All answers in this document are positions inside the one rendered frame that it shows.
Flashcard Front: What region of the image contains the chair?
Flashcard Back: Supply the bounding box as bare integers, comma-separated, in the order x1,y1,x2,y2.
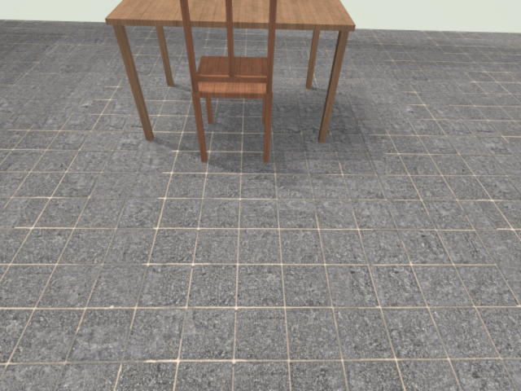
180,0,277,162

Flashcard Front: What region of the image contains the table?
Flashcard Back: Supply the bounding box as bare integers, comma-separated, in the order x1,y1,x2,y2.
105,0,356,143

